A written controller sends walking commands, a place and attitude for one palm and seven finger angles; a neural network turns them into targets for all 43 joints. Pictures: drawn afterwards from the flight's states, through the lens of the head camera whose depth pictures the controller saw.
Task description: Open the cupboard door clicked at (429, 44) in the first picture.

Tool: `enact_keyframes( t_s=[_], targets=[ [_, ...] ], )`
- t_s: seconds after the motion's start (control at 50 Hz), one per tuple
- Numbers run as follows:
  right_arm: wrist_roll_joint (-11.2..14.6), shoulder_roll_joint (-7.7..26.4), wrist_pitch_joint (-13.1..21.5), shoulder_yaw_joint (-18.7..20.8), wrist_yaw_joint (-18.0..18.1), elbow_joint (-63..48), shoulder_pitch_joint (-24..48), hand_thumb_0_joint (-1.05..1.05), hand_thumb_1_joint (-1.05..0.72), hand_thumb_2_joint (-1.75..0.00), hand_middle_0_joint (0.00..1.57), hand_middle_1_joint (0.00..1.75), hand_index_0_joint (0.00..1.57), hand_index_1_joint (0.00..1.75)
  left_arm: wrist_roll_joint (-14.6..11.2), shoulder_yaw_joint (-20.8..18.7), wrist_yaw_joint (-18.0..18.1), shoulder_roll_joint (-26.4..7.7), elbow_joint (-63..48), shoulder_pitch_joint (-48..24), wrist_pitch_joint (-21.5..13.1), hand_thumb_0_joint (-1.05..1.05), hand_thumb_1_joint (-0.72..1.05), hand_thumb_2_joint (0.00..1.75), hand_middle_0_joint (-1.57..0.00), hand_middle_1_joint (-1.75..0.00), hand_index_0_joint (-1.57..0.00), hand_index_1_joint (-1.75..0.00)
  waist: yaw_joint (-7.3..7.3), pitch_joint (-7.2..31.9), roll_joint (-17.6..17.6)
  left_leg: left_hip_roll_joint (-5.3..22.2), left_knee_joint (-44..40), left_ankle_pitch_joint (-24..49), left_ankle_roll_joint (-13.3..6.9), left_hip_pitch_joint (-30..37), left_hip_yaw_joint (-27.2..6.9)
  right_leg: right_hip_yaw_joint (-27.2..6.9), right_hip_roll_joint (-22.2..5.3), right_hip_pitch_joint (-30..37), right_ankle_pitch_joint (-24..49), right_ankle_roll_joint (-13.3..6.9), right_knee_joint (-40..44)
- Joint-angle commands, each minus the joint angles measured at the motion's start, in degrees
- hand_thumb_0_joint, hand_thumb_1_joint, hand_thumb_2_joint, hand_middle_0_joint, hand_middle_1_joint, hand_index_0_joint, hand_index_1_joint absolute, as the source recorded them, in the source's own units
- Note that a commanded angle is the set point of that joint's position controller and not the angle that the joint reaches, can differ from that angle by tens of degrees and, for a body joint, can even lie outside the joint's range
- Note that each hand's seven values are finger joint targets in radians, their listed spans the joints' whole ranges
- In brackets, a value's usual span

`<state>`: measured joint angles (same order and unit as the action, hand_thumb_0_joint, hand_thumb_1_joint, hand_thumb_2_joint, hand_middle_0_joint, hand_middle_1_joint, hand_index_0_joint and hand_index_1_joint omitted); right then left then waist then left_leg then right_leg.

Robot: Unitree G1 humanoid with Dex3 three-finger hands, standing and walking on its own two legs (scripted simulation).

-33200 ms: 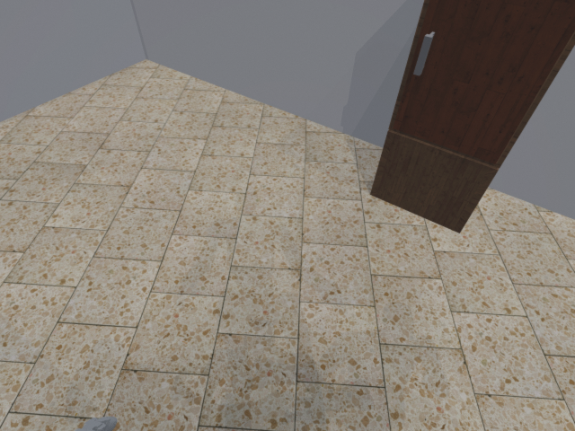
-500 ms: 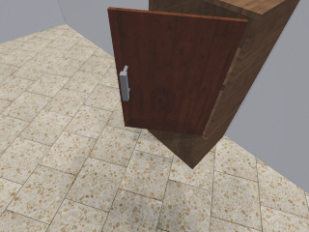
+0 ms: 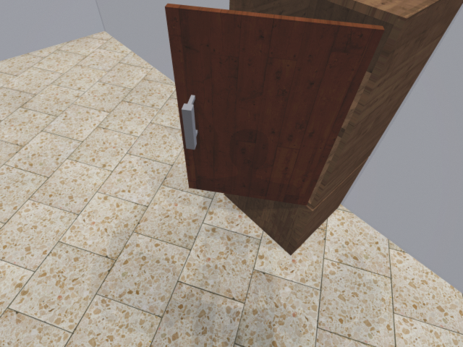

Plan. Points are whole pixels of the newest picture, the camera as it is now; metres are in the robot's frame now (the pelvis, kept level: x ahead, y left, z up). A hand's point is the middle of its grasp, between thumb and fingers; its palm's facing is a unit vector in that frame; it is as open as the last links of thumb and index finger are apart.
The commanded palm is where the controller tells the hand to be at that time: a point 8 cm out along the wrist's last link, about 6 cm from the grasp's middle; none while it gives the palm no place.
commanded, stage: come to a stop and stand still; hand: left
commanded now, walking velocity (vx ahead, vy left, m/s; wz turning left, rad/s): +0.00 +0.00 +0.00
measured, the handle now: (191, 122) +0.63 +0.14 +0.00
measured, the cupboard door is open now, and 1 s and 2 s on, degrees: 38 38 38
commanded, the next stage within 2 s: look again from close up in 1.44 s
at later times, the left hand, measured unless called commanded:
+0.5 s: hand out of the picture -0.06 +0.22 -0.15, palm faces +0.04 -0.96 -0.29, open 7.4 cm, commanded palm none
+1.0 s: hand out of the picture -0.10 +0.20 -0.16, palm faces +0.03 -0.97 -0.25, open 7.4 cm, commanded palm none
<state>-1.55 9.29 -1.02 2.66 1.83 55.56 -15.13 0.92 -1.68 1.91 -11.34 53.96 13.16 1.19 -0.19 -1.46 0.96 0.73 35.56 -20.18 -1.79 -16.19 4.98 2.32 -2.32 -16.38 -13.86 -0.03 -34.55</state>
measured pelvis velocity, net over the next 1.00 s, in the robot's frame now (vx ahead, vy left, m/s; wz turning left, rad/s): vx -0.14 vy -0.01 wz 0.01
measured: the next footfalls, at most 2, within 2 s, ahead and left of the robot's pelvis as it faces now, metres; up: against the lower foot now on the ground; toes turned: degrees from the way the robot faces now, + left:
left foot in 1.12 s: -0.09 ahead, +0.11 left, +0.00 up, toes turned +0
right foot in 1.36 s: -0.16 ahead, -0.13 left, +0.00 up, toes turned -3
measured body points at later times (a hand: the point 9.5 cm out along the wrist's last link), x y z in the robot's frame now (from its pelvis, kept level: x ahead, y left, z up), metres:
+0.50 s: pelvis -0.08 +0.00 +0.01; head -0.10 -0.01 +0.46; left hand -0.06 +0.27 -0.13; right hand -0.01 -0.27 -0.13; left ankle -0.02 +0.09 -0.72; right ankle -0.02 -0.13 -0.73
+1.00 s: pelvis -0.14 -0.01 +0.01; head -0.16 -0.01 +0.46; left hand -0.10 +0.25 -0.14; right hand -0.12 -0.27 -0.14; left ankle -0.03 +0.09 -0.71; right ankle -0.02 -0.13 -0.72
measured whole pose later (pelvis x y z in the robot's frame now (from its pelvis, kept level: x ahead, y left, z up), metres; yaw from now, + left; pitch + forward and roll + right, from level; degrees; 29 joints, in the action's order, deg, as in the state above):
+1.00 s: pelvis -0.14 -0.01 +0.01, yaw +1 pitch -4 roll +0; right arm -1.6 13.8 -1.7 3.4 0.4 60.6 -16.4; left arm 1.8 -2.3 -0.1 -13.1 58.1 15.1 1.5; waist -0.9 -1.3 0.2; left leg -1.2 32.0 -20.6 -1.2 -20.2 2.5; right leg 1.4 -1.7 -19.0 -14.4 -1.0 -28.5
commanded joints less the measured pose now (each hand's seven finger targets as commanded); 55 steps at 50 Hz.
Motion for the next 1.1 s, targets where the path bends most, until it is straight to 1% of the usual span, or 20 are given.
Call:
enact_keyframes(
  t_s=[0.0,0.04,0.08,0.1,0.14,0.22,0.26,0.44,0.56,0.64,0.72,0.88,0.94,0.96,0.98,1.0,1.02,1.04,1.06,1.08],
  targets=[
    [0.8,2.9,1.6,1.3,0.0,-7.3,-2.0,0.0,-0.9,-0.9,0.2,0.3,0.2,0.3,1.0,-2.0,1.3,-9.3,-4.4,5.3,-2.3,0.0,0.9,0.9,-0.2,-0.3,-0.2,-0.3,-1.03,6.1,3.2,-1.6,-1.9,-1.1,1.7,-6.4,-2.5,-10.4,-13.4,13.4,44.5,-8.5,2.9],
    [0.5,5.2,1.4,1.7,-0.3,-6.3,-2.7,0.0,-0.9,-0.9,0.2,0.3,0.2,0.3,0.5,-1.8,1.4,-8.3,-5.7,2.5,-1.4,0.0,0.9,0.9,-0.2,-0.3,-0.2,-0.3,-1.93,5.8,5.2,1.7,-4.7,18.7,0.3,1.9,-3.5,-6.8,-7.0,5.5,30.9,-4.8,0.6],
    [0.3,8.9,1.9,2.5,-0.2,-6.7,-2.1,0.0,-0.9,-0.9,0.2,0.3,0.2,0.3,0.5,-1.6,1.1,-7.9,-6.2,2.9,-1.3,0.0,0.9,0.9,-0.2,-0.3,-0.2,-0.3,-1.33,5.1,-2.5,6.3,-4.3,36.0,-1.7,8.5,-6.4,-2.4,-2.6,-1.0,17.9,-2.0,-0.7],
    [0.3,10.3,1.9,2.6,-0.1,-6.7,-1.7,0.0,-0.9,-0.9,0.2,0.3,0.2,0.3,0.3,-1.5,1.0,-7.7,-6.2,3.3,-1.1,0.0,0.9,0.9,-0.2,-0.3,-0.2,-0.3,-1.07,3.5,-5.0,8.3,-6.4,37.9,-2.9,7.7,-8.1,-0.9,-1.2,-1.6,9.8,-1.2,-0.6],
    [0.2,12.0,1.8,2.8,-0.1,-7.3,0.8,0.0,-0.9,-0.9,0.2,0.3,0.2,0.3,0.4,-1.3,0.6,-7.3,-5.9,4.2,-0.7,0.0,0.9,0.9,-0.2,-0.3,-0.2,-0.3,-0.02,0.0,-4.6,9.8,-10.2,26.9,-4.1,2.4,-9.5,-0.5,-0.3,-0.4,1.0,-0.7,1.2],
    [0.1,12.4,1.7,2.6,-0.8,-7.9,3.1,0.0,-0.9,-0.9,0.2,0.3,0.2,0.3,0.7,-1.5,0.0,-9.0,-5.3,4.2,-1.0,0.0,0.9,0.9,-0.2,-0.3,-0.2,-0.3,0.02,-3.7,-3.4,6.8,-15.5,-1.4,-2.4,-3.8,-9.4,-2.6,-1.2,0.6,-0.2,-1.7,5.6],
    [0.1,13.5,1.6,2.7,-1.1,-7.9,3.6,0.0,-0.9,-0.9,0.2,0.3,0.2,0.3,0.8,-1.7,-0.3,-9.8,-4.8,4.0,-1.2,0.0,0.9,0.9,-0.2,-0.3,-0.2,-0.3,-0.02,-4.6,-4.5,6.8,-18.4,-9.2,-2.2,-5.6,-10.5,-2.5,-1.0,0.3,-2.6,-1.8,6.4],
    [-0.1,14.5,1.3,2.4,-1.6,-5.6,1.5,0.0,-0.9,-0.9,0.2,0.3,0.2,0.3,1.1,-2.2,-0.7,-11.7,-2.8,5.3,-1.8,0.0,0.9,0.9,-0.2,-0.3,-0.2,-0.3,-0.18,-3.8,-0.3,4.9,-18.0,-13.3,-1.5,-5.5,-9.8,-6.1,-2.8,-2.5,-14.9,-2.0,13.4],
    [0.1,13.7,1.7,2.1,-1.3,-1.7,-2.5,0.0,-0.9,-0.9,0.2,0.3,0.2,0.3,0.5,-2.4,-0.9,-13.0,-1.3,3.5,-2.2,0.0,0.9,0.9,-0.2,-0.3,-0.2,-0.3,-1.68,-1.3,2.2,2.9,-12.0,-5.1,-1.0,1.0,-7.6,-10.2,-5.6,-6.1,-17.2,-3.4,17.9],
    [0.0,14.2,1.9,2.0,-1.2,0.1,-3.6,0.0,-0.9,-0.9,0.2,0.3,0.2,0.3,0.4,-2.4,-0.9,-13.2,-0.2,2.6,-2.0,0.0,0.9,0.9,-0.2,-0.3,-0.2,-0.3,-1.53,-1.7,0.4,3.6,-13.7,-7.5,-0.9,-0.7,-9.2,-9.3,-5.0,-5.4,-17.7,-3.2,16.8],
    [0.0,15.1,2.0,1.9,-1.1,0.9,-2.1,0.0,-0.9,-0.9,0.2,0.3,0.2,0.3,0.6,-2.2,-1.0,-12.3,1.5,4.3,-1.8,0.0,0.9,0.9,-0.2,-0.3,-0.2,-0.3,0.26,-3.6,-1.8,4.9,-18.5,-12.6,-1.0,-7.5,-11.5,-7.5,-3.3,-0.5,-15.3,-2.4,13.8],
    [0.1,15.0,0.8,2.2,-0.9,1.9,-1.0,0.0,-0.9,-0.9,0.2,0.3,0.2,0.3,0.8,-2.6,-1.3,-11.0,2.8,6.7,-0.7,0.0,0.9,0.9,-0.2,-0.3,-0.2,-0.3,1.35,-2.7,-1.2,3.8,-18.4,-15.6,-0.3,-9.9,-9.9,-5.5,-1.7,1.7,-15.1,-1.9,11.2],
    [-0.1,13.5,-0.4,2.9,-0.8,2.5,-3.4,0.0,-0.9,-0.9,0.2,0.3,0.2,0.3,1.0,-3.5,-1.1,-12.2,2.1,4.4,0.0,0.0,0.9,0.9,-0.2,-0.3,-0.2,-0.3,-0.65,-1.4,5.2,-1.2,-4.6,-9.6,1.3,-1.4,-4.3,-9.3,-5.5,-8.4,-22.9,-3.8,19.2],
    [0.0,12.6,-1.1,3.5,-0.6,3.7,-7.4,0.0,-0.9,-0.9,0.2,0.3,0.2,0.3,1.1,-4.1,-0.8,-13.8,1.0,0.4,0.1,0.0,0.9,0.9,-0.2,-0.3,-0.2,-0.3,-3.27,-0.1,10.1,-4.0,8.3,-3.5,1.8,7.3,-1.3,-13.8,-10.0,-18.3,-28.2,-5.5,26.1],
    [0.4,13.2,-1.6,4.5,-0.4,5.3,-12.7,0.0,-0.9,-0.9,0.2,0.3,0.2,0.3,1.3,-5.0,-0.1,-15.8,-1.2,-6.2,0.3,0.0,0.9,0.9,-0.2,-0.3,-0.2,-0.3,-6.95,1.8,12.5,-4.1,19.6,-1.7,1.3,14.7,-1.9,-15.8,-13.9,-26.4,-28.8,-6.7,30.1],
    [0.7,13.7,-1.9,5.3,-0.3,7.0,-18.1,0.0,-0.9,-0.9,0.2,0.3,0.2,0.3,1.5,-5.6,0.4,-16.7,-3.3,-13.8,0.4,0.0,0.9,0.9,-0.2,-0.3,-0.2,-0.3,-10.39,3.1,13.8,-1.8,25.1,-2.8,0.4,19.1,-5.0,-13.8,-15.1,-30.4,-23.2,-6.2,28.8],
    [0.9,13.0,-1.5,5.1,-0.6,7.9,-21.2,0.0,-0.9,-0.9,0.2,0.3,0.2,0.3,1.5,-5.5,0.6,-15.9,-4.5,-17.8,0.2,0.0,0.9,0.9,-0.2,-0.3,-0.2,-0.3,-11.88,2.1,11.8,0.1,22.3,-5.2,0.0,19.7,-5.9,-10.7,-13.5,-30.2,-19.5,-4.8,25.9],
    [0.8,11.8,-0.7,4.3,-1.1,7.8,-22.0,0.0,-0.9,-0.9,0.2,0.3,0.2,0.3,1.4,-5.2,0.8,-15.1,-4.6,-17.8,-0.1,0.0,0.9,0.9,-0.2,-0.3,-0.2,-0.3,-11.49,-1.9,8.0,1.4,9.8,-7.3,-0.4,14.8,-6.1,-8.5,-11.2,-26.1,-18.3,-3.1,20.0],
    [0.6,10.9,0.2,3.4,-1.4,6.5,-20.3,0.0,-0.9,-0.9,0.2,0.3,0.2,0.3,1.0,-4.5,0.8,-13.5,-3.7,-13.2,0.1,0.0,0.9,0.9,-0.2,-0.3,-0.2,-0.3,-8.85,-5.5,1.1,2.2,-8.2,-9.3,-0.8,8.8,-7.6,-7.3,-7.7,-21.1,-18.0,-2.1,7.6],
    [-0.2,12.1,0.9,3.0,-1.1,4.3,-14.4,0.0,-0.9,-0.9,0.2,0.3,0.2,0.3,0.4,-3.6,0.5,-9.0,-2.6,-6.8,0.7,0.0,0.9,0.9,-0.2,-0.3,-0.2,-0.3,-4.52,-10.8,-17.3,6.8,-23.8,-20.2,-0.3,-1.6,-20.0,-2.8,0.3,-20.6,-16.7,-0.9,-9.8]
  ],
)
